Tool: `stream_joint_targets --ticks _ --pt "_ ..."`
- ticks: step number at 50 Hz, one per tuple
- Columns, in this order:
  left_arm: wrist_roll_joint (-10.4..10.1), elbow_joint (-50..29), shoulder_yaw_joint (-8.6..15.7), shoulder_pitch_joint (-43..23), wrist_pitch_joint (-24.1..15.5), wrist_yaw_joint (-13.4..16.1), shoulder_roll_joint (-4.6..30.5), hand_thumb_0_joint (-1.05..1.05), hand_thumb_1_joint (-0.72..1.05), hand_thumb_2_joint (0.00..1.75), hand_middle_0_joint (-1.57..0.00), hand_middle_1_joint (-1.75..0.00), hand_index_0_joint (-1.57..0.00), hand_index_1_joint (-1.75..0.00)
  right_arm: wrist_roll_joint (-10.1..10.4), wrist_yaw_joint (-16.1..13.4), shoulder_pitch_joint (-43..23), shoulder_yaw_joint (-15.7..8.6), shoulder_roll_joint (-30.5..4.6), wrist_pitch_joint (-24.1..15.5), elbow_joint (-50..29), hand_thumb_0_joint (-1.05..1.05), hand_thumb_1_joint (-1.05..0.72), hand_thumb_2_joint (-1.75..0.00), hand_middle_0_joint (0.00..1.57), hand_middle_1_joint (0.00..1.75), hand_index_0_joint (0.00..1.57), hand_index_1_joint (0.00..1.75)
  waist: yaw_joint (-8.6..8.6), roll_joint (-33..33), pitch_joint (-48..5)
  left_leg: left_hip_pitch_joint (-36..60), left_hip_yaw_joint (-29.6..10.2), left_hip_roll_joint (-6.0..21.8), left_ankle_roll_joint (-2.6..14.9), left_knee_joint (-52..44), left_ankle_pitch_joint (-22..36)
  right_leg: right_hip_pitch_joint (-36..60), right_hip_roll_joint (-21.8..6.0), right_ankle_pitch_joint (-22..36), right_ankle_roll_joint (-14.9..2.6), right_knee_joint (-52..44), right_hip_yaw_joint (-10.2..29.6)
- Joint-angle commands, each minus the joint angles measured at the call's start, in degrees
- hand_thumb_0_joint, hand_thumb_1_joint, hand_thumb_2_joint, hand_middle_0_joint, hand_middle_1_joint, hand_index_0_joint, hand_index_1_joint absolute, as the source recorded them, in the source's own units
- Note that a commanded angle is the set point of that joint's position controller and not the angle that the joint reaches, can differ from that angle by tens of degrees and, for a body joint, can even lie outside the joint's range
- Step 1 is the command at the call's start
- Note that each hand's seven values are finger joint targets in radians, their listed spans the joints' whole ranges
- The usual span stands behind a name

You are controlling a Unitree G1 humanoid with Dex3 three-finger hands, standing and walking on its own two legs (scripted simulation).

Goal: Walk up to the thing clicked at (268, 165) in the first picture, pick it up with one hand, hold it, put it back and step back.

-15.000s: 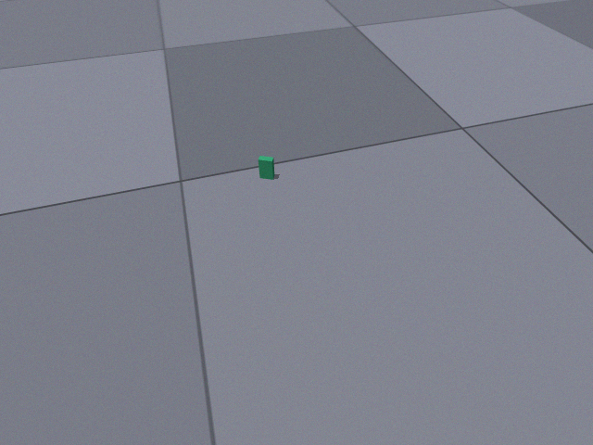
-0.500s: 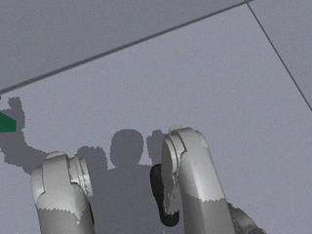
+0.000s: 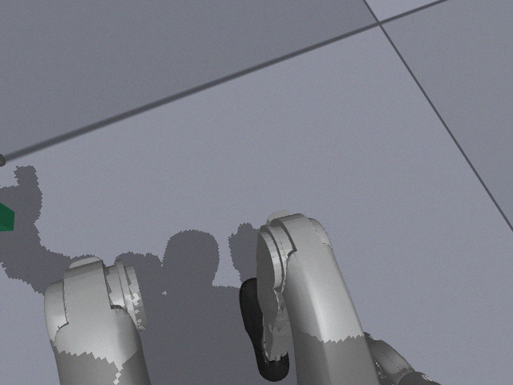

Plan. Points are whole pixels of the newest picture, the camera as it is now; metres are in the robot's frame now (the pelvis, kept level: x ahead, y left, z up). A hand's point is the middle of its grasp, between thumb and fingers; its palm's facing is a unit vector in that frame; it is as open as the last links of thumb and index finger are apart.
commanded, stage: rest palm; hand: left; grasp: from above
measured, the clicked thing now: out of the picture +0.42 +0.33 -0.23
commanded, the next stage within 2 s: close in 0.24 s
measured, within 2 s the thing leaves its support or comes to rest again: neither
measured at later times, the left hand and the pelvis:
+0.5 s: hand out of the picture +0.39 +0.33 -0.19, palm faces -0.50 -0.07 -0.87, open 12.8 cm; pelvis -0.01 +0.00 +0.00, yaw +0 degrees
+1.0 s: hand out of the picture +0.42 +0.33 -0.20, palm faces -0.47 -0.07 -0.88, open 11.8 cm; pelvis +0.00 +0.00 +0.00, yaw +0 degrees
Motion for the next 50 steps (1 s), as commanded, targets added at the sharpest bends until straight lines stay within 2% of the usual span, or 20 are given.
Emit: stream_joint_targets --ticks 1,3,4,7,10,11,13,14,15,18,19,22,27,31,34,35,38,42,46,50 --pt "-3.2 -5.2 4.9 -12.6 0.9 -1.2 16.8 0.0 -0.45 0.95 -0.15 -0.86 -0.13 -0.88 0.7 -0.1 9.1 -5.6 -18.9 -0.8 -3.3 0.0 -0.91 -0.9 0.2 0.3 0.2 0.3 -0.31 24.1 -32.0 28.9 5.7 -1.0 1.21 -18.2 11.5 14.3 1.5 11.2 -4.04 -9.3 -9.4" --pt "-3.2 -6.1 4.2 -10.4 0.4 -3.2 14.8 0.0 -0.46 0.96 -0.15 -0.85 -0.13 -0.87 0.7 0.0 9.1 -5.8 -18.5 -0.5 -3.9 0.0 -0.91 -0.91 0.2 0.3 0.2 0.3 0.04 23.1 -32.7 29.2 6.3 -1.3 1.1 -17.9 12.8 15.3 1.5 11.9 -3.86 -10.0 -9.5" --pt "-3.8 -6.5 4.2 -11.6 -0.3 -4.3 15.1 0.0 -0.43 0.94 -0.17 -0.84 -0.15 -0.86 0.5 0.1 9.4 -5.6 -18.7 -0.5 -4.3 0.0 -0.91 -0.91 0.2 0.3 0.2 0.3 -0.99 23.2 -31.6 28.7 6.3 -1.2 1.24 -17.0 12.1 14.9 1.5 11.4 -3.93 -9.9 -9.6" --pt "-4.4 -6.6 6.3 -6.4 -1.7 -6.6 17.2 0.0 -0.43 0.94 -0.18 -0.83 -0.15 -0.85 1.2 0.0 11.2 -5.9 -18.7 0.7 -4.4 0.0 -0.91 -0.91 0.2 0.3 0.2 0.3 0.43 21.1 -32.6 28.0 6.4 -1.3 1.22 -17.1 13.0 17.9 1.6 11.8 -4.23 -11.0 -9.3" --pt "-4.4 -8.5 4.6 -7.1 -4.0 -8.0 15.3 0.0 -0.42 0.94 -0.19 -0.81 -0.17 -0.84 1.3 0.0 11.1 -5.9 -18.7 1.7 -5.3 0.0 -0.91 -0.91 0.2 0.3 0.2 0.3 -0.35 20.3 -32.3 28.0 6.5 -1.2 1.27 -16.2 13.6 18.9 1.8 12.2 -4.38 -11.6 -8.9" --pt "-5.3 -8.5 4.3 -6.4 -4.8 -8.1 14.8 0.0 -0.42 0.94 -0.19 -0.81 -0.17 -0.84 1.5 -0.1 10.5 -5.8 -18.2 2.1 -5.2 0.0 -0.91 -0.91 0.2 0.3 0.2 0.3 0.59 20.1 -32.8 27.4 6.2 -1.1 1.24 -16.8 13.3 19.8 1.9 12.0 -4.52 -11.9 -8.9" --pt "-5.3 -10.0 3.2 -6.4 -6.6 -8.1 13.8 0.0 -0.4 0.94 -0.2 -0.8 -0.17 -0.82 1.6 -0.4 10.1 -5.5 -18.1 2.7 -5.5 0.0 -0.91 -0.9 0.2 0.3 0.2 0.3 0.75 19.8 -32.5 27.5 5.9 -1.2 1.28 -16.4 13.8 19.6 2.0 12.4 -4.55 -12.0 -9.0" --pt "-4.8 -6.9 4.5 -5.2 -7.2 -7.8 15.6 0.0 -0.38 0.96 -0.22 -0.8 -0.19 -0.83 1.5 -0.6 10.8 -5.0 -18.0 3.1 -5.0 0.0 -0.91 -0.9 0.2 0.3 0.2 0.3 0.49 18.5 -32.0 27.0 5.4 -0.9 1.36 -16.0 13.7 19.3 2.2 12.0 -4.92 -12.0 -8.9" --pt "-4.3 -8.5 3.3 -6.1 -8.1 -7.8 15.0 0.0 -0.36 0.95 -0.23 -0.8 -0.2 -0.83 1.3 -0.6 10.8 -5.3 -18.5 3.4 -5.6 0.0 -0.91 -0.9 0.2 0.3 0.2 0.3 0.01 18.9 -31.4 27.5 5.5 -0.8 1.37 -16.0 13.8 19.2 2.1 12.0 -4.76 -12.1 -8.6" --pt "-3.7 -8.2 3.0 -7.2 -10.0 -6.1 15.2 0.0 -0.27 0.85 -0.27 -0.78 -0.26 -0.78 1.1 -1.0 10.0 -4.8 -17.5 3.9 -5.0 0.0 -0.9 -0.9 0.2 0.3 0.2 0.3 0.91 18.7 -31.2 27.2 5.6 -0.5 1.55 -16.1 11.4 18.9 2.5 10.4 -4.98 -12.4 -8.1" --pt "-3.0 -7.4 2.2 -8.9 -10.4 -5.3 15.0 0.0 -0.25 0.81 -0.27 -0.79 -0.27 -0.78 0.8 -1.2 9.8 -4.4 -17.5 3.9 -4.8 0.0 -0.9 -0.9 0.2 0.3 0.2 0.3 -0.01 17.9 -29.9 26.3 5.5 -0.4 1.68 -15.7 10.5 17.8 2.7 9.3 -5.2 -12.6 -8.2" --pt "-1.9 -7.7 0.9 -11.3 -10.7 -2.4 14.2 0.0 -0.21 0.78 -0.28 -0.78 -0.29 -0.77 0.0 -1.5 10.2 -4.0 -17.1 3.8 -2.3 0.0 -0.89 -0.9 0.2 0.3 0.2 0.3 -0.32 18.9 -29.3 27.1 5.2 -0.3 1.79 -16.7 8.5 16.1 2.9 7.0 -5.01 -12.9 -8.0" --pt "-0.6 -7.1 -2.1 -13.2 -7.9 1.4 12.2 0.0 -0.17 0.74 -0.31 -0.76 -0.32 -0.75 -0.8 -1.8 8.3 -4.2 -17.5 2.4 -0.7 0.0 -0.9 -0.9 0.2 0.3 0.2 0.3 -0.18 20.3 -29.8 28.2 5.3 -0.3 1.43 -17.4 7.9 12.7 3.0 5.6 -5.13 -12.1 -8.6" --pt "-0.5 -7.7 -1.5 -15.2 -5.0 3.6 13.1 0.0 -0.17 0.74 -0.34 -0.71 -0.34 -0.71 -1.2 -1.4 7.3 -4.5 -18.0 1.2 0.4 0.0 -0.9 -0.9 0.2 0.3 0.2 0.3 0.44 23.3 -30.9 29.4 4.6 -0.4 0.82 -18.9 8.0 11.0 2.6 6.3 -4.87 -10.7 -9.3" --pt "-0.3 -5.1 -1.9 -14.4 -2.2 3.3 11.9 0.0 -0.15 0.72 -0.34 -0.73 -0.35 -0.72 -1.1 -0.6 7.1 -4.6 -18.1 -0.1 0.3 0.0 -0.9 -0.9 0.2 0.3 0.2 0.3 -0.08 24.5 -29.5 29.8 4.3 -0.4 0.63 -19.2 7.3 9.0 2.4 6.4 -4.67 -9.7 -9.7" --pt "-0.6 -8.3 -0.8 -16.7 -1.9 3.4 13.6 0.0 -0.15 0.71 -0.34 -0.72 -0.35 -0.71 -1.0 -0.5 7.3 -4.5 -18.1 -0.2 0.4 0.0 -0.9 -0.9 0.2 0.3 0.2 0.3 0.31 26.5 -31.9 30.4 4.6 -0.6 0.62 -19.6 8.2 10.1 2.4 7.1 -4.53 -10.1 -9.6" --pt "-1.5 -4.3 -0.3 -14.5 0.6 1.7 12.7 0.0 -0.13 0.7 -0.36 -0.71 -0.36 -0.7 -0.4 0.2 7.4 -4.4 -18.2 -1.1 -0.9 0.0 -0.9 -0.9 0.2 0.3 0.2 0.3 -0.62 24.3 -30.4 28.4 5.2 -0.8 1.15 -18.5 8.3 10.9 2.0 8.5 -4.34 -9.8 -9.6" --pt "-2.5 -5.8 3.3 -12.8 0.9 -0.8 16.1 0.0 -0.13 0.7 -0.37 -0.7 -0.37 -0.69 0.1 0.6 8.2 -4.8 -19.2 -1.7 -3.4 0.0 -0.9 -0.9 0.2 0.3 0.2 0.3 -0.26 25.0 -32.7 30.3 4.7 -1.0 0.83 -18.5 12.3 13.2 1.5 12.1 -3.95 -8.7 -9.9" --pt "-3.8 -4.7 4.9 -9.1 0.5 -4.3 15.3 0.0 -0.1 0.67 -0.39 -0.67 -0.4 -0.66 0.1 0.9 10.8 -5.3 -19.0 -0.8 -4.0 0.0 -0.9 -0.9 0.2 0.3 0.2 0.3 -1.06 22.6 -31.8 29.2 5.6 -1.3 0.89 -17.2 14.8 15.9 1.5 13.7 -4.0 -9.7 -10.0" --pt "-4.9 -7.5 4.3 -7.4 -1.7 -7.7 15.5 0.0 -0.07 0.65 -0.43 -0.63 -0.44 -0.63 1.4 0.6 10.6 -5.5 -19.3 0.4 -5.4 0.0 -0.91 -0.9 0.2 0.3 0.2 0.3 -0.24 21.4 -31.6 27.2 6.3 -1.4 1.13 -16.5 13.5 18.2 1.6 12.5 -4.64 -11.4 -8.9"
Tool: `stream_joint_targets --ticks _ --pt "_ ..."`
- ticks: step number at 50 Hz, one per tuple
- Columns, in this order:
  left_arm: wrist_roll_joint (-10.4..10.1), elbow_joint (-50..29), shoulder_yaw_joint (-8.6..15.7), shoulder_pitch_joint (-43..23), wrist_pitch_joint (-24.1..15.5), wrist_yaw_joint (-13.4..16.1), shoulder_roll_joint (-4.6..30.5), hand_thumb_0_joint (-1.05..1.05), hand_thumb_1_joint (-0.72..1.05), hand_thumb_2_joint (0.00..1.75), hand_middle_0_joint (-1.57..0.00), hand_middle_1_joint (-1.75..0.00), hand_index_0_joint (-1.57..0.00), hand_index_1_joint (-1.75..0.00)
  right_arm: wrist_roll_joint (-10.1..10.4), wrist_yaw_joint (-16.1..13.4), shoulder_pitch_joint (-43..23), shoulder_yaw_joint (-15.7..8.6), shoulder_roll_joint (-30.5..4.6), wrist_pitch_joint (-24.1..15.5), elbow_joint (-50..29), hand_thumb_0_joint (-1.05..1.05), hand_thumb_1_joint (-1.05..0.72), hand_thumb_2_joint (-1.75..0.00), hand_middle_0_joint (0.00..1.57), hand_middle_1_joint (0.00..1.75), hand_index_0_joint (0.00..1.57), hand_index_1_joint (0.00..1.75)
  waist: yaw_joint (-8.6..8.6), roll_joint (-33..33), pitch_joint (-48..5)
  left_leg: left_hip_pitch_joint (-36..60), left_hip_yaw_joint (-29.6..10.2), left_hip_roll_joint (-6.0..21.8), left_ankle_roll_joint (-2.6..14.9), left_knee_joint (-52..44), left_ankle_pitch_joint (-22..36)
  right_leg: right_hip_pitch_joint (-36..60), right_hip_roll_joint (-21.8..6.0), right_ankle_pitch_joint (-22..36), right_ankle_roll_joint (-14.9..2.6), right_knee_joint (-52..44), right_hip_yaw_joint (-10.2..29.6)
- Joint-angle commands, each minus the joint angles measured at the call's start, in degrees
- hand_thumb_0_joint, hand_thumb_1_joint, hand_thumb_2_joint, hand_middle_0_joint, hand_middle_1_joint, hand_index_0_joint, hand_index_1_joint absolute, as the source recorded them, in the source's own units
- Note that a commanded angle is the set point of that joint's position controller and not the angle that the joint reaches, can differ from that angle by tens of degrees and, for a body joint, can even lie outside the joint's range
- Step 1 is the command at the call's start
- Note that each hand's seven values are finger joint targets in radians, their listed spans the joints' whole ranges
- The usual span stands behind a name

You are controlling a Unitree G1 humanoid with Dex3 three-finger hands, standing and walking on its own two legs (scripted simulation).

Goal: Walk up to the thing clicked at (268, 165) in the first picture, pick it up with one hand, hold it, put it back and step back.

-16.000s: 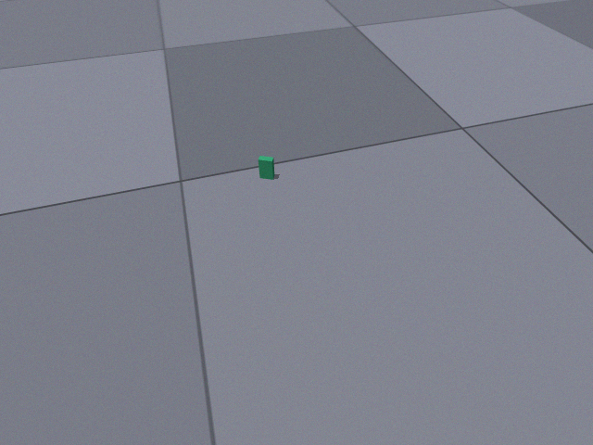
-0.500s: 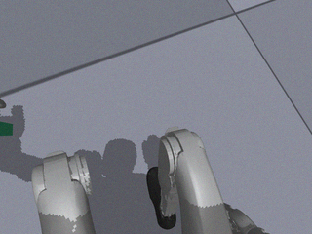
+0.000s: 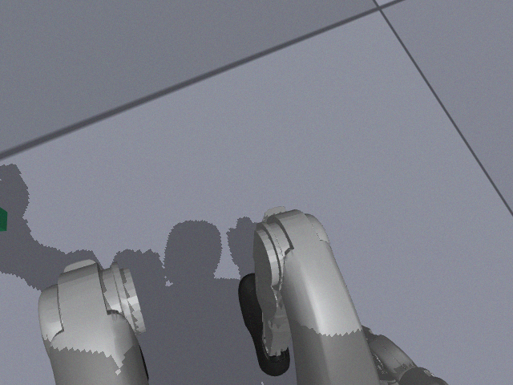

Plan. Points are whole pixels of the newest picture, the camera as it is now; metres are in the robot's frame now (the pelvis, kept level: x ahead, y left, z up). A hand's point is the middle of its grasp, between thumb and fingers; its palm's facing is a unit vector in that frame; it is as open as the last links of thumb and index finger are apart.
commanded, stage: close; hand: left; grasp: from above
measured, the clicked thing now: out of the picture +0.42 +0.33 -0.23
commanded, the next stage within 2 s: none
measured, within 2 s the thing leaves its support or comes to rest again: neither
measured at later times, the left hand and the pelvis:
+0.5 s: hand out of the picture +0.40 +0.32 -0.19, palm faces -0.46 -0.04 -0.89, open 8.9 cm; pelvis +0.00 +0.00 +0.00, yaw +0 degrees
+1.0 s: hand out of the picture +0.40 +0.34 -0.19, palm faces -0.51 -0.08 -0.86, open 8.9 cm; pelvis +0.00 +0.00 +0.00, yaw +0 degrees
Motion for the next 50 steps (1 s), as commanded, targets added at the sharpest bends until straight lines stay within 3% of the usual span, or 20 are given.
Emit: stream_joint_targets --ticks 1,2,3,6,8,9,13,20,22,27,29,30,32,33,36,37,42,43,48,50 --pt "-2.3 -5.2 1.7 -6.7 -2.2 -2.4 13.3 0.0 -0.07 0.65 -0.44 -0.61 -0.44 -0.61 1.0 -1.1 9.7 -5.7 -18.4 1.4 -1.9 0.0 -0.9 -0.9 0.2 0.3 0.2 0.3 0.76 18.1 -33.7 26.6 7.1 -0.6 1.84 -16.5 14.1 18.6 2.0 13.0 -5.24 -11.9 -8.6" --pt "-2.3 -6.3 -0.6 -7.3 -2.9 -3.1 11.2 0.0 -0.05 0.63 -0.45 -0.62 -0.45 -0.61 1.2 -1.1 9.0 -5.2 -17.7 1.5 -2.7 0.0 -0.9 -0.9 0.2 0.3 0.2 0.3 0.23 18.1 -33.9 26.8 7.7 -0.6 2.07 -15.8 13.6 19.2 2.0 13.2 -5.07 -12.0 -7.7" --pt "-2.7 -6.2 0.9 -7.4 -3.8 -3.1 13.1 0.0 -0.04 0.62 -0.46 -0.6 -0.46 -0.6 1.2 -1.3 9.7 -5.3 -17.8 1.9 -1.8 0.0 -0.91 -0.9 0.2 0.3 0.2 0.3 0.25 16.6 -34.4 26.2 7.5 -0.4 2.25 -15.7 13.1 20.3 2.1 13.0 -5.07 -12.4 -7.7" --pt "-3.1 -9.9 0.9 -8.2 -7.0 -2.9 13.8 0.0 0.03 0.58 -0.52 -0.55 -0.52 -0.55 1.2 -2.1 9.2 -5.2 -17.7 3.3 -2.1 0.0 -0.9 -0.9 0.2 0.3 0.2 0.3 1.71 16.9 -34.1 25.0 7.4 -0.6 2.11 -16.2 11.9 20.6 2.3 10.8 -5.36 -13.4 -7.7" --pt "-2.1 -7.3 1.4 -6.0 -8.2 -2.4 14.6 0.0 0.07 0.58 -0.54 -0.53 -0.54 -0.53 1.0 -2.5 9.8 -5.2 -17.4 3.9 -2.1 0.0 -0.9 -0.9 0.2 0.3 0.2 0.3 1.82 16.6 -35.3 27.2 7.0 0.0 2.01 -16.2 12.5 20.7 2.6 10.9 -5.54 -13.0 -7.3" --pt "-2.3 -9.9 -0.2 -9.3 -9.3 -2.1 12.6 0.0 0.08 0.56 -0.54 -0.53 -0.54 -0.53 0.8 -2.6 10.7 -5.1 -17.0 4.2 -0.7 0.0 -0.9 -0.9 0.2 0.3 0.2 0.3 1.19 17.0 -34.0 27.2 6.9 -0.1 2.02 -16.0 11.7 18.9 2.6 10.4 -5.56 -12.8 -7.6" --pt "-0.2 -8.6 -1.5 -11.9 -10.8 0.7 12.5 0.0 0.17 0.55 -0.61 -0.52 -0.61 -0.51 0.1 -3.2 9.9 -4.8 -16.8 4.7 0.9 0.0 -0.9 -0.9 0.2 0.3 0.2 0.3 0.79 17.7 -32.5 27.6 6.2 0.4 2.07 -16.2 10.5 16.5 3.0 8.6 -5.72 -13.3 -7.6" --pt "2.5 -6.7 -3.5 -13.6 -8.2 6.3 11.1 0.0 0.29 0.47 -0.7 -0.45 -0.71 -0.44 -1.2 -3.3 8.5 -4.8 -16.3 3.4 3.3 0.0 -0.9 -0.9 0.2 0.3 0.2 0.3 0.81 20.9 -33.6 31.0 6.3 0.5 1.83 -17.7 10.2 13.3 3.2 8.1 -5.57 -11.8 -8.0" --pt "2.8 -4.3 -4.4 -13.5 -6.4 7.3 10.2 0.0 0.27 0.45 -0.69 -0.43 -0.7 -0.42 -1.3 -3.1 8.0 -4.5 -16.5 2.8 3.3 0.0 -0.9 -0.9 0.2 0.3 0.2 0.3 0.24 20.6 -33.2 29.5 6.6 0.3 1.81 -17.6 9.9 13.2 3.2 8.3 -5.57 -11.4 -8.3" --pt "2.3 -5.4 -3.7 -15.5 -2.2 8.9 10.9 0.0 0.27 0.4 -0.68 -0.4 -0.69 -0.39 -1.1 -2.3 7.0 -4.8 -16.9 1.1 3.5 0.0 -0.9 -0.9 0.2 0.3 0.2 0.3 0.8 22.6 -33.8 29.8 6.2 0.1 1.54 -19.1 9.0 10.5 2.7 8.1 -5.26 -10.4 -8.9" --pt "1.9 -7.2 -2.4 -16.7 -1.1 8.9 12.4 0.0 0.26 0.38 -0.69 -0.37 -0.7 -0.36 -0.7 -2.1 7.4 -5.0 -16.8 0.6 3.6 0.0 -0.9 -0.9 0.2 0.3 0.2 0.3 1.23 24.8 -36.1 30.3 6.7 -0.2 1.59 -19.3 10.1 12.1 2.6 9.3 -5.07 -10.5 -8.6" --pt "1.8 -3.0 -3.0 -14.6 0.0 8.1 11.0 0.0 0.27 0.37 -0.69 -0.38 -0.71 -0.37 -0.4 -1.7 7.1 -4.6 -16.7 0.2 2.5 0.0 -0.9 -0.9 0.2 0.3 0.2 0.3 0.42 22.8 -34.7 29.6 6.9 -0.2 1.74 -18.4 9.7 12.2 2.4 9.8 -5.13 -10.2 -8.5" --pt "1.2 -3.6 -1.9 -14.0 0.9 6.8 11.5 0.0 0.28 0.38 -0.7 -0.36 -0.71 -0.35 -0.3 -1.3 7.0 -4.9 -17.6 -0.5 1.4 0.0 -0.9 -0.9 0.2 0.3 0.2 0.3 -0.03 21.3 -32.6 28.1 6.6 -0.4 1.98 -18.3 9.8 11.5 2.0 10.2 -4.75 -9.9 -8.8" --pt "0.8 -4.9 0.1 -14.6 0.8 6.2 14.1 0.0 0.26 0.39 -0.7 -0.36 -0.7 -0.35 0.2 -1.4 6.6 -5.2 -18.1 -0.6 0.6 0.0 -0.9 -0.9 0.2 0.3 0.2 0.3 0.46 22.0 -33.7 28.3 6.4 -0.4 2.01 -18.5 10.5 12.2 2.1 10.6 -4.9 -9.8 -8.8" --pt "0.1 -5.3 0.5 -11.6 1.2 3.5 12.6 0.0 0.27 0.39 -0.72 -0.35 -0.72 -0.35 0.4 -1.2 7.9 -5.6 -17.8 -0.6 -0.5 0.0 -0.91 -0.9 0.2 0.3 0.2 0.3 0.85 22.8 -35.6 29.6 7.4 -0.7 1.81 -18.0 13.1 15.1 1.9 12.8 -4.81 -10.1 -8.6" --pt "-0.4 -4.2 2.1 -10.6 1.3 2.8 14.2 0.0 0.27 0.38 -0.72 -0.34 -0.72 -0.34 0.2 -1.1 8.9 -5.7 -17.9 -0.4 -0.2 0.0 -0.91 -0.9 0.2 0.3 0.2 0.3 0.47 21.6 -34.9 28.6 7.5 -0.7 1.91 -17.6 12.3 15.4 1.9 12.2 -4.94 -10.4 -8.5" --pt "-2.0 -6.8 1.3 -8.6 -1.0 -1.9 12.5 0.0 0.25 0.4 -0.71 -0.33 -0.71 -0.33 1.1 -1.8 9.9 -6.3 -18.5 1.1 -1.9 0.0 -0.91 -0.9 0.2 0.3 0.2 0.3 0.27 19.6 -33.8 27.2 7.5 -0.9 1.95 -17.0 12.6 16.6 1.8 11.6 -4.96 -11.9 -8.5" --pt "-2.5 -7.3 0.2 -8.5 -1.8 -2.5 11.4 0.0 0.25 0.4 -0.71 -0.33 -0.71 -0.34 1.5 -1.8 9.1 -6.3 -17.9 1.3 -2.2 0.0 -0.91 -0.9 0.2 0.3 0.2 0.3 0.96 20.2 -34.1 26.6 7.4 -0.9 1.97 -17.3 12.1 17.2 1.9 11.2 -5.22 -12.0 -8.0" --pt "-2.3 -8.3 0.3 -7.1 -5.7 -3.6 12.3 0.0 0.28 0.39 -0.75 -0.29 -0.74 -0.3 1.4 -2.5 9.7 -6.0 -18.0 3.4 -2.3 0.0 -0.91 -0.9 0.2 0.3 0.2 0.3 1.27 16.8 -34.2 26.3 7.1 -0.6 2.04 -16.1 13.2 18.9 2.2 11.7 -5.49 -12.7 -7.9" --pt "-1.9 -9.8 -1.2 -10.7 -7.3 -3.5 11.5 0.0 0.32 0.38 -0.77 -0.3 -0.76 -0.3 1.2 -2.6 9.8 -5.3 -17.4 3.7 -2.4 0.0 -0.91 -0.9 0.2 0.3 0.2 0.3 0.45 16.6 -33.1 27.0 7.2 -0.5 2.16 -15.4 12.6 17.8 2.2 11.1 -5.7 -12.9 -7.6"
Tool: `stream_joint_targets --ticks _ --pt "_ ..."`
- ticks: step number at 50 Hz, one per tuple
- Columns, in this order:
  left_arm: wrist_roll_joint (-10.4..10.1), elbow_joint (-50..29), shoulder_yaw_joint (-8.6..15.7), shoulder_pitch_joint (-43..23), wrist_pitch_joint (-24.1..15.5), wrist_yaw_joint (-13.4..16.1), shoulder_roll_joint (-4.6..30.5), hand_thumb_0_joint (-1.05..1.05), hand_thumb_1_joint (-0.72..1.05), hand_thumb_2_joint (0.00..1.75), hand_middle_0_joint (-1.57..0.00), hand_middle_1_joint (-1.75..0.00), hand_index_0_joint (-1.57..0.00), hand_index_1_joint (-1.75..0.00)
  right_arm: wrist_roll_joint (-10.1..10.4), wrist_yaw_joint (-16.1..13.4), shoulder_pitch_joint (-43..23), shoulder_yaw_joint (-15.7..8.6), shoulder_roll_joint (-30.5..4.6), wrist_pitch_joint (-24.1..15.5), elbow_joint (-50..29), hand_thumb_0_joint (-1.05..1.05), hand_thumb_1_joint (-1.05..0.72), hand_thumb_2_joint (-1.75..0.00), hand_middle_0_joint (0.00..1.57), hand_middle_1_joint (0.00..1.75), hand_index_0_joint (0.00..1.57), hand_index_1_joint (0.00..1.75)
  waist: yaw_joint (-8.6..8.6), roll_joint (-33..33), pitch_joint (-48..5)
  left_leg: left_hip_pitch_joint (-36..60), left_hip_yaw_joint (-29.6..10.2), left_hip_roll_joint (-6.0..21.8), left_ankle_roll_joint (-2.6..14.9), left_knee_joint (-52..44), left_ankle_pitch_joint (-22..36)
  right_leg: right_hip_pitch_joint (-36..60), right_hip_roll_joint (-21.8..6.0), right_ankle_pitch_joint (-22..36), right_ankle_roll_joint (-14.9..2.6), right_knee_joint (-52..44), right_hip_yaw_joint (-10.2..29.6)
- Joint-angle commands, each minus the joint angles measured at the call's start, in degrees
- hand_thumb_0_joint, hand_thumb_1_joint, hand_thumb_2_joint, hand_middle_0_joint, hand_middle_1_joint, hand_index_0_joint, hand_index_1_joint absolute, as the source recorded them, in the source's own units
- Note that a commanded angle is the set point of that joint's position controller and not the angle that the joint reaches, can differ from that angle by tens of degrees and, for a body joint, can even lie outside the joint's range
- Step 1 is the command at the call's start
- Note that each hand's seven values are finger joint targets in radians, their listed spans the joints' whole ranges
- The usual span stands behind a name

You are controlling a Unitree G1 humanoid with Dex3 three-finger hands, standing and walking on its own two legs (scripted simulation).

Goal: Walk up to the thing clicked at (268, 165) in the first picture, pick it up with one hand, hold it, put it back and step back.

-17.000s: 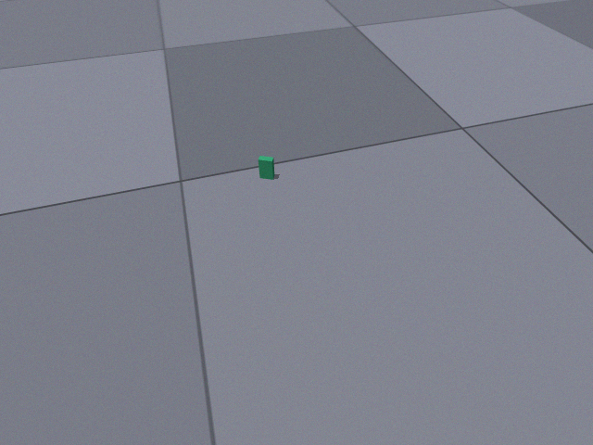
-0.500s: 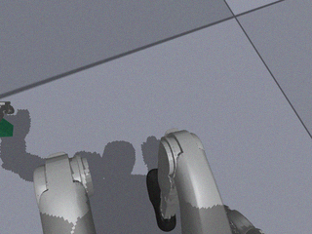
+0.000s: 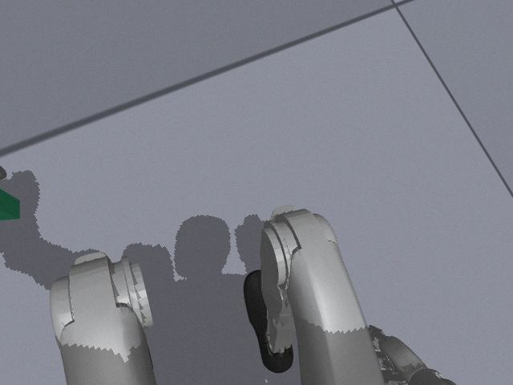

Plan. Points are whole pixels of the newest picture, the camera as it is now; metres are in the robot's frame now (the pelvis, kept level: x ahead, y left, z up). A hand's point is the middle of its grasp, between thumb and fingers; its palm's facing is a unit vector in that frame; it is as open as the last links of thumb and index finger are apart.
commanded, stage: close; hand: left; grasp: from above
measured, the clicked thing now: out of the picture +0.42 +0.33 -0.23
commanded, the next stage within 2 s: none
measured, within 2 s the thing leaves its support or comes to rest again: neither
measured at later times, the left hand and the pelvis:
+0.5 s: hand out of the picture +0.41 +0.33 -0.20, palm faces -0.46 -0.02 -0.89, open 7.4 cm; pelvis +0.00 +0.00 +0.00, yaw +0 degrees
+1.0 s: hand out of the picture +0.41 +0.33 -0.20, palm faces -0.49 -0.06 -0.87, open 7.4 cm; pelvis +0.00 +0.00 +0.00, yaw +0 degrees
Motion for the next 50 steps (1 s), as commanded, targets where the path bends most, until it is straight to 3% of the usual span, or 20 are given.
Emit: stream_joint_targets --ticks 1,3,7,9,13,17,18,23,27,30,31,32,33,34,37,41,42,46,48,50 --pt "-0.3 -6.1 -0.3 -12.6 -4.0 0.6 12.4 0.0 0.35 0.37 -0.79 -0.29 -0.78 -0.29 -0.1 -1.3 9.5 -4.5 -15.7 0.9 -0.8 0.0 -0.91 -0.9 0.2 0.3 0.2 0.3 -1.42 17.3 -34.3 27.3 7.1 -0.1 2.63 -14.9 11.8 17.8 2.2 10.4 -5.38 -12.6 -7.2" --pt "0.8 -3.8 0.4 -11.5 -5.0 1.8 14.1 0.0 0.37 0.36 -0.81 -0.27 -0.8 -0.28 -0.1 -1.8 9.4 -4.4 -16.2 1.4 -1.3 0.0 -0.91 -0.9 0.2 0.3 0.2 0.3 -1.37 16.3 -34.0 26.7 7.1 0.2 2.48 -14.9 11.1 17.7 2.6 9.4 -5.68 -12.6 -7.3" --pt "2.2 -5.3 -0.8 -14.2 -6.2 4.9 12.8 0.0 0.45 0.39 -0.85 -0.29 -0.85 -0.29 -0.8 -2.1 9.7 -4.2 -15.3 1.8 1.1 0.0 -0.9 -0.9 0.2 0.3 0.2 0.3 -0.93 19.3 -34.5 29.3 6.5 0.5 2.16 -16.2 10.8 14.9 3.0 8.4 -5.77 -12.0 -7.9" --pt "3.2 -3.2 -2.5 -13.5 -5.5 6.3 11.0 0.0 0.49 0.38 -0.87 -0.3 -0.87 -0.3 -1.7 -2.0 9.1 -3.9 -14.6 1.4 1.8 0.0 -0.9 -0.9 0.2 0.3 0.2 0.3 -1.27 19.4 -33.8 28.9 6.7 0.6 2.35 -16.2 9.6 14.8 3.1 7.7 -5.57 -11.8 -7.7" --pt "3.8 -4.4 -3.3 -16.9 -3.1 9.2 11.3 0.0 0.49 0.35 -0.9 -0.25 -0.89 -0.25 -1.7 -2.1 7.9 -3.9 -14.6 0.5 3.0 0.0 -0.9 -0.9 0.2 0.3 0.2 0.3 -0.8 21.9 -35.1 29.6 6.8 0.5 1.95 -17.6 8.4 12.5 3.2 6.8 -5.65 -11.3 -8.2" --pt "3.8 -0.3 -4.7 -15.5 -0.3 10.3 8.6 0.0 0.51 0.32 -0.89 -0.25 -0.9 -0.25 -2.1 -1.4 7.5 -4.0 -15.3 -0.9 3.4 0.0 -0.9 -0.9 0.2 0.3 0.2 0.3 -2.3 20.0 -32.2 28.0 6.4 0.3 2.38 -17.3 8.0 10.5 2.9 7.1 -5.25 -10.6 -8.7" --pt "3.7 -2.3 -3.7 -16.8 0.1 10.5 10.2 0.0 0.51 0.3 -0.89 -0.26 -0.89 -0.25 -2.0 -1.3 7.5 -3.9 -15.3 -1.2 3.8 0.0 -0.9 -0.9 0.2 0.3 0.2 0.3 -2.05 20.6 -32.5 27.6 6.5 0.0 2.39 -17.8 8.0 10.9 2.8 7.3 -4.98 -10.8 -8.8" --pt "2.2 -0.2 -3.4 -16.7 2.0 9.8 9.9 0.0 0.47 0.3 -0.87 -0.25 -0.87 -0.24 -1.6 -0.5 7.7 -4.0 -15.8 -2.6 3.5 0.0 -0.91 -0.9 0.2 0.3 0.2 0.3 -2.12 21.5 -32.9 28.1 5.4 0.1 2.26 -18.4 7.7 9.8 2.4 7.4 -4.74 -9.9 -9.1" --pt "2.6 -0.1 -0.1 -15.4 2.4 8.1 13.8 0.0 0.47 0.32 -0.87 -0.26 -0.87 -0.26 -1.2 0.0 7.8 -3.9 -16.5 -3.5 0.5 0.0 -0.91 -0.9 0.2 0.3 0.2 0.3 -2.31 21.1 -35.0 28.7 6.4 -0.1 2.33 -16.8 10.2 13.0 2.1 10.5 -4.73 -9.2 -8.6" --pt "1.9 0.0 1.2 -14.9 1.9 7.1 14.5 0.0 0.46 0.32 -0.88 -0.24 -0.87 -0.24 -1.1 -0.1 8.7 -4.0 -16.5 -3.1 0.2 0.0 -0.91 -0.9 0.2 0.3 0.2 0.3 -2.38 20.3 -34.2 26.5 7.2 -0.3 2.41 -16.9 9.9 15.1 2.2 10.1 -4.99 -10.5 -8.3" --pt "2.2 0.1 1.4 -13.9 2.0 6.4 14.3 0.0 0.45 0.34 -0.88 -0.23 -0.87 -0.24 -1.1 -0.1 9.4 -4.0 -16.4 -3.0 0.2 0.0 -0.91 -0.9 0.2 0.3 0.2 0.3 -2.62 19.1 -34.4 27.0 7.6 -0.3 2.51 -15.8 10.7 15.5 2.2 10.9 -4.82 -10.6 -8.0" --pt "1.7 0.3 -0.1 -13.7 1.8 5.7 12.3 0.0 0.44 0.34 -0.88 -0.22 -0.86 -0.23 -0.9 -0.2 8.5 -3.9 -16.2 -3.0 -0.7 0.0 -0.91 -0.91 0.2 0.3 0.2 0.3 -2.22 19.0 -34.1 26.1 7.5 -0.4 2.52 -15.9 10.5 15.2 2.3 10.4 -5.13 -10.7 -8.1" --pt "1.6 0.2 0.4 -13.6 1.5 5.3 12.9 0.0 0.44 0.33 -0.87 -0.24 -0.86 -0.25 -1.0 -0.2 9.0 -3.9 -16.4 -3.0 -0.6 0.0 -0.91 -0.9 0.2 0.3 0.2 0.3 -2.88 19.0 -34.0 26.7 7.5 -0.3 2.63 -15.5 10.5 15.4 2.2 10.6 -5.05 -10.8 -8.2" --pt "1.2 -0.9 -0.3 -14.2 1.1 4.9 12.2 0.0 0.43 0.34 -0.86 -0.23 -0.85 -0.24 -0.9 -0.3 9.3 -4.0 -16.5 -2.8 -0.8 0.0 -0.91 -0.9 0.2 0.3 0.2 0.3 -2.79 19.4 -34.2 26.9 7.4 -0.5 2.54 -15.9 11.1 15.7 2.2 10.9 -4.78 -11.0 -8.4" --pt "1.5 -1.0 2.9 -11.0 0.4 4.6 16.4 0.0 0.41 0.32 -0.84 -0.22 -0.84 -0.23 -0.6 -0.8 10.0 -4.6 -16.9 -1.7 -0.8 0.0 -0.91 -0.9 0.2 0.3 0.2 0.3 -1.03 18.6 -35.1 26.1 7.2 -0.4 2.26 -16.4 10.7 17.1 2.4 9.8 -5.38 -11.1 -8.1" --pt "1.2 -3.4 1.0 -11.9 -1.0 3.9 13.9 0.0 0.42 0.32 -0.85 -0.21 -0.84 -0.22 -0.9 -1.2 9.5 -4.6 -16.0 -0.7 -1.3 0.0 -0.91 -0.9 0.2 0.3 0.2 0.3 -1.06 19.3 -36.5 27.3 7.6 -0.3 2.29 -15.7 11.7 17.9 2.4 10.9 -5.12 -11.4 -7.9" --pt "1.2 -3.4 0.5 -13.5 -1.4 3.7 13.1 0.0 0.43 0.33 -0.86 -0.22 -0.85 -0.23 -1.1 -1.2 9.6 -4.7 -16.3 -0.5 -1.6 0.0 -0.91 -0.9 0.2 0.3 0.2 0.3 -2.03 18.3 -35.5 26.9 7.5 -0.3 2.42 -14.9 11.5 16.8 2.4 10.7 -5.28 -11.3 -8.2" --pt "1.3 -2.2 0.9 -11.9 -2.4 3.9 13.7 0.0 0.47 0.34 -0.89 -0.23 -0.88 -0.24 -1.1 -1.6 9.6 -4.7 -16.6 0.1 -0.7 0.0 -0.91 -0.9 0.2 0.3 0.2 0.3 -1.53 18.4 -33.5 26.3 7.1 -0.3 2.25 -15.4 11.4 16.4 2.5 9.9 -5.28 -11.6 -8.5" --pt "1.7 -4.5 -0.4 -14.3 -3.1 4.1 12.8 0.0 0.48 0.32 -0.89 -0.22 -0.88 -0.22 -1.3 -1.8 9.8 -4.3 -15.8 0.5 0.0 0.0 -0.91 -0.9 0.2 0.3 0.2 0.3 -1.47 19.3 -33.0 26.7 7.1 -0.2 2.18 -16.0 10.1 15.5 2.4 8.5 -5.36 -11.8 -8.4" --pt "2.2 -3.6 -0.3 -14.3 -3.1 4.6 13.5 0.0 0.48 0.35 -0.88 -0.25 -0.88 -0.26 -1.5 -1.9 9.4 -4.2 -15.8 0.5 -0.4 0.0 -0.91 -0.9 0.2 0.3 0.2 0.3 -1.48 19.4 -34.9 28.2 7.2 0.0 2.22 -15.8 10.0 15.6 2.6 8.6 -5.51 -11.6 -8.1"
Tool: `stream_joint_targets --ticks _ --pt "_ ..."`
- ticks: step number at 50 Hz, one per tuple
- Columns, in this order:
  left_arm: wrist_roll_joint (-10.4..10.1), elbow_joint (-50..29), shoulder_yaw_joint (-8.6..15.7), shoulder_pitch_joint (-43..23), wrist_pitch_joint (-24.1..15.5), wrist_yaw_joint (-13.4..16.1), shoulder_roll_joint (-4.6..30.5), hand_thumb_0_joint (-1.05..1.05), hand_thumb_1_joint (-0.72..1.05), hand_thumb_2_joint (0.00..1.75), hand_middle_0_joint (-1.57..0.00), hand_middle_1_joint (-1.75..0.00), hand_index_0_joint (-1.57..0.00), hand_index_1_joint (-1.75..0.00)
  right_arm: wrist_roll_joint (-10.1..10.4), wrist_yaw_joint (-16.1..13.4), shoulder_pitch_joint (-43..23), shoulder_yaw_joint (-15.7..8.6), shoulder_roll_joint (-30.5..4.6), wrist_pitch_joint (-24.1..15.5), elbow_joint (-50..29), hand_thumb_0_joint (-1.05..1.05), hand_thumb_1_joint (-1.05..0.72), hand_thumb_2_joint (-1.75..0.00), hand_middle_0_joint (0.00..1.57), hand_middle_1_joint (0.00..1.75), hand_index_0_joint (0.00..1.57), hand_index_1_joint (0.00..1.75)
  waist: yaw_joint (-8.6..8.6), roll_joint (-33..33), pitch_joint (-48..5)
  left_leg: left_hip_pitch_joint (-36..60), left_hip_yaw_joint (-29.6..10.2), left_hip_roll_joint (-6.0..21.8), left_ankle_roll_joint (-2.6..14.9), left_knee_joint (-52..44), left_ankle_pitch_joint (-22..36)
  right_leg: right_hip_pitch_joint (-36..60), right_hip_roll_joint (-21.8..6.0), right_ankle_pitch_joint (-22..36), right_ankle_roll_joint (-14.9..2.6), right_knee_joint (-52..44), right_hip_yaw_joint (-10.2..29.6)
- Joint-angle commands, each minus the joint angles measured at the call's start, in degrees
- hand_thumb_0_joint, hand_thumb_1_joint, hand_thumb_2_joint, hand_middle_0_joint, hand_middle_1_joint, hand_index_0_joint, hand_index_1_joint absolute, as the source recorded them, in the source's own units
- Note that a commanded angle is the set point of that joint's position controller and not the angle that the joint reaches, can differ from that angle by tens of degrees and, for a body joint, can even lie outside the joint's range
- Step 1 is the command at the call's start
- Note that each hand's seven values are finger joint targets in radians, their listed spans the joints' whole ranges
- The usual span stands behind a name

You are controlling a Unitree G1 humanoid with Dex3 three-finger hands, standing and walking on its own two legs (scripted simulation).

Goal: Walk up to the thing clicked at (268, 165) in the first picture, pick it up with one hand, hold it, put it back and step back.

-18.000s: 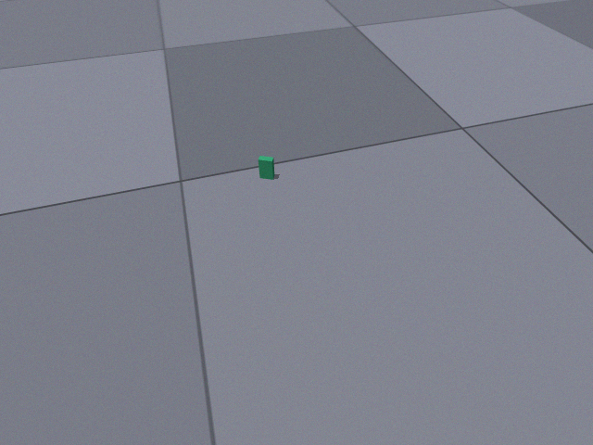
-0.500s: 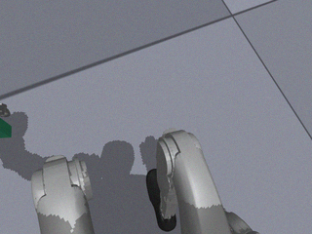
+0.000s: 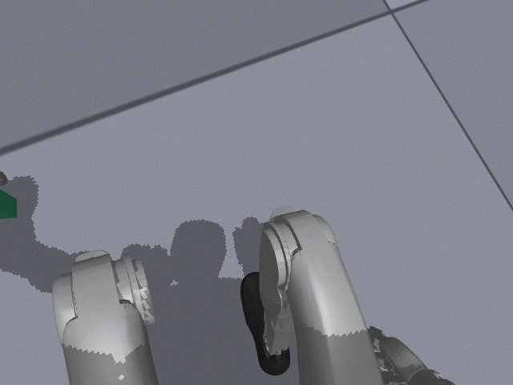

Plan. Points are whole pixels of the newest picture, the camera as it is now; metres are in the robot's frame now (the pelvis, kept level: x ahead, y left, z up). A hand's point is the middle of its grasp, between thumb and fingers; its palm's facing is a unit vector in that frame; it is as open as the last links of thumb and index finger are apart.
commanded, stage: close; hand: left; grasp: from above
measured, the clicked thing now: out of the picture +0.43 +0.33 -0.23
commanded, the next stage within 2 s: settle in 1.78 s
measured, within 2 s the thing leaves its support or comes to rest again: neither
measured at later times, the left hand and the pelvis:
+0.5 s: hand out of the picture +0.41 +0.33 -0.20, palm faces -0.48 -0.05 -0.88, open 8.2 cm; pelvis +0.00 +0.00 +0.00, yaw +0 degrees
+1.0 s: hand out of the picture +0.41 +0.33 -0.20, palm faces -0.47 -0.04 -0.88, open 8.3 cm; pelvis +0.00 +0.00 +0.00, yaw +0 degrees
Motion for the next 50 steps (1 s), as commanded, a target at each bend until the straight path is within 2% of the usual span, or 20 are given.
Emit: stream_joint_targets --ticks 1,2,7,15,17,19,21,23,25,26,27,28,29,30,31,34,38,42,44,50 --pt "-0.5 -5.0 0.2 -13.8 -1.4 2.0 11.6 0.0 0.45 0.34 -0.91 -0.31 -0.91 -0.3 -0.1 -0.9 9.9 -4.6 -15.7 0.2 -0.6 0.0 -0.93 -0.91 0.2 0.3 0.2 0.3 -2.1 20.6 -34.3 27.4 7.6 0.1 2.95 -16.2 9.9 15.6 2.2 8.4 -5.1 -11.9 -7.9" --pt "-1.0 -6.3 -0.4 -15.1 -1.6 2.5 10.6 0.0 0.42 0.3 -0.84 -0.23 -0.84 -0.22 -0.1 -0.9 10.0 -4.9 -15.5 0.4 1.0 0.0 -0.9 -0.9 0.2 0.3 0.2 0.3 -1.8 20.7 -33.7 26.8 7.4 -0.1 2.91 -16.5 9.1 14.3 2.3 7.4 -5.05 -12.1 -8.2" --pt "-0.1 -3.8 -0.8 -12.9 -0.4 4.1 10.4 0.0 0.37 0.32 -0.82 -0.22 -0.81 -0.23 -0.5 -0.8 9.1 -4.6 -15.3 -0.1 2.3 0.0 -0.9 -0.9 0.2 0.3 0.2 0.3 -1.14 20.9 -33.9 27.5 7.6 -0.1 2.91 -16.3 10.6 13.7 2.4 8.6 -5.01 -11.6 -8.3" --pt "-0.2 -3.3 -0.9 -14.8 2.1 4.5 10.5 0.0 0.36 0.33 -0.8 -0.25 -0.79 -0.25 -0.2 0.1 9.3 -4.3 -15.6 -1.5 1.5 0.0 -0.9 -0.9 0.2 0.3 0.2 0.3 -2.1 22.1 -32.8 27.8 7.3 -0.2 2.79 -17.4 9.2 11.9 2.0 7.8 -4.89 -11.0 -8.7" --pt "-0.8 -4.8 -0.1 -13.7 2.3 4.3 11.2 0.0 0.33 0.35 -0.79 -0.24 -0.78 -0.25 0.2 0.1 9.2 -4.6 -15.4 -1.6 1.6 0.0 -0.91 -0.9 0.2 0.3 0.2 0.3 -0.9 23.7 -35.7 28.6 7.2 -0.3 2.62 -18.4 9.7 13.5 2.2 8.5 -4.88 -11.1 -8.6" --pt "-0.8 -3.7 -0.2 -12.5 2.6 3.7 10.1 0.0 0.34 0.34 -0.78 -0.26 -0.78 -0.26 0.2 0.4 9.0 -4.7 -15.8 -1.8 0.6 0.0 -0.9 -0.9 0.2 0.3 0.2 0.3 -1.55 22.9 -35.0 28.9 7.2 -0.3 2.48 -17.7 11.8 13.4 2.0 10.4 -4.71 -10.4 -8.9" --pt "-0.6 -3.0 0.7 -11.9 2.8 3.1 11.5 0.0 0.34 0.34 -0.78 -0.25 -0.78 -0.25 0.1 0.6 9.0 -4.7 -16.2 -2.0 -0.5 0.0 -0.9 -0.9 0.2 0.3 0.2 0.3 -1.99 21.2 -35.0 28.3 7.6 -0.3 2.83 -16.6 12.7 14.7 1.9 11.5 -4.64 -10.6 -8.6" --pt "-1.1 -3.8 1.5 -11.6 2.3 2.6 11.5 0.0 0.33 0.34 -0.79 -0.25 -0.78 -0.25 0.3 0.5 9.4 -4.7 -16.3 -1.7 -0.6 0.0 -0.91 -0.9 0.2 0.3 0.2 0.3 -1.6 21.7 -33.9 26.8 7.5 -0.6 2.75 -17.1 12.7 15.1 1.8 11.1 -4.68 -11.2 -8.7" --pt "-0.6 -2.9 3.8 -8.7 2.3 2.6 14.5 0.0 0.32 0.36 -0.79 -0.24 -0.77 -0.25 0.3 0.3 9.8 -4.8 -16.3 -1.3 -0.5 0.0 -0.91 -0.9 0.2 0.3 0.2 0.3 -0.52 21.2 -35.7 27.5 7.6 -0.4 2.64 -17.3 12.3 16.4 2.0 10.7 -4.92 -11.2 -8.4" --pt "-0.8 -4.2 2.8 -10.4 2.0 2.4 12.3 0.0 0.32 0.35 -0.78 -0.24 -0.77 -0.25 0.3 0.3 9.9 -5.2 -16.7 -1.2 -1.4 0.0 -0.9 -0.9 0.2 0.3 0.2 0.3 -1.48 20.8 -34.9 27.4 7.5 -0.5 2.56 -16.9 12.4 15.2 1.9 10.5 -4.94 -11.2 -8.7" --pt "-1.1 -4.5 1.7 -11.1 1.6 2.2 10.9 0.0 0.32 0.35 -0.78 -0.25 -0.77 -0.26 0.3 0.4 9.0 -4.9 -15.7 -1.1 -1.4 0.0 -0.9 -0.9 0.2 0.3 0.2 0.3 -1.33 21.8 -35.1 27.3 7.5 -0.5 2.62 -17.7 11.1 15.6 2.0 9.5 -4.94 -11.4 -8.5" --pt "-1.2 -4.2 2.1 -10.8 1.5 2.2 11.7 0.0 0.32 0.36 -0.78 -0.25 -0.77 -0.26 0.3 0.2 8.9 -4.9 -15.7 -0.9 -1.1 0.0 -0.91 -0.9 0.2 0.3 0.2 0.3 -1.19 21.9 -35.4 26.8 7.6 -0.3 2.76 -17.6 10.0 16.0 2.2 9.0 -4.94 -11.7 -8.2" --pt "-1.1 -5.2 1.2 -12.8 1.2 2.1 11.2 0.0 0.33 0.35 -0.78 -0.25 -0.77 -0.26 0.2 0.2 9.0 -4.8 -15.8 -1.0 -1.6 0.0 -0.9 -0.9 0.2 0.3 0.2 0.3 -2.19 21.2 -34.0 26.9 7.7 -0.3 2.85 -17.3 9.6 14.8 2.1 8.4 -4.8 -11.8 -8.4" --pt "-1.1 -4.9 1.9 -11.5 1.1 2.2 12.2 0.0 0.33 0.34 -0.77 -0.25 -0.77 -0.26 0.6 -0.1 8.4 -5.0 -16.0 -0.9 -1.4 0.0 -0.91 -0.9 0.2 0.3 0.2 0.3 -0.97 21.0 -34.2 26.3 7.6 -0.4 2.86 -17.5 9.5 14.8 2.1 8.1 -4.86 -12.0 -8.4" --pt "-0.4 -4.1 2.1 -11.3 0.9 2.1 13.1 0.0 0.32 0.36 -0.78 -0.24 -0.77 -0.25 0.3 -0.2 8.7 -4.9 -16.3 -0.9 -1.4 0.0 -0.91 -0.9 0.2 0.3 0.2 0.3 -1.88 20.6 -33.6 26.0 7.9 -0.3 3.01 -16.4 9.5 14.8 2.2 8.4 -4.9 -11.8 -8.2" --pt "0.0 -3.6 1.3 -11.9 0.3 2.2 11.8 0.0 0.34 0.34 -0.79 -0.24 -0.78 -0.24 -0.1 -0.3 8.8 -4.7 -16.2 -0.6 -1.5 0.0 -0.9 -0.9 0.2 0.3 0.2 0.3 -2.42 19.1 -32.8 25.6 8.0 -0.4 3.12 -15.8 10.2 15.0 2.1 8.9 -4.8 -12.1 -8.0" --pt "0.2 -3.7 0.7 -13.5 0.0 3.1 12.8 0.0 0.34 0.34 -0.78 -0.26 -0.78 -0.26 0.0 -0.7 8.2 -4.5 -15.9 -0.7 -1.2 0.0 -0.9 -0.9 0.2 0.3 0.2 0.3 -1.94 20.3 -33.6 26.4 7.8 -0.1 3.02 -16.6 8.7 14.7 2.4 7.2 -5.05 -12.1 -7.9" --pt "0.0 -4.7 0.0 -13.9 0.1 4.1 11.6 0.0 0.33 0.38 -0.79 -0.24 -0.78 -0.26 -0.4 -0.7 9.1 -4.6 -15.6 -0.6 1.4 0.0 -0.9 -0.9 0.2 0.3 0.2 0.3 -1.37 22.7 -34.4 28.2 7.4 -0.2 2.66 -17.5 9.6 13.2 2.4 7.5 -4.75 -11.3 -8.6" --pt "0.3 -2.3 -1.2 -13.1 0.8 4.1 10.1 0.0 0.33 0.35 -0.78 -0.24 -0.77 -0.25 -0.6 -0.5 9.0 -4.3 -15.2 -0.7 1.1 0.0 -0.9 -0.9 0.2 0.3 0.2 0.3 -2.12 21.2 -33.3 27.1 7.9 -0.3 2.98 -16.5 9.8 14.0 2.3 8.6 -4.79 -11.1 -8.3" --pt "-0.3 -1.7 -0.6 -12.2 1.7 4.0 10.7 0.0 0.35 0.37 -0.8 -0.25 -0.79 -0.26 -0.4 -0.2 8.5 -4.2 -15.5 -1.2 0.4 0.0 -0.9 -0.9 0.2 0.3 0.2 0.3 -1.75 20.8 -33.6 27.0 7.5 -0.4 3.1 -17.0 10.2 14.1 2.2 9.4 -4.74 -10.8 -8.4"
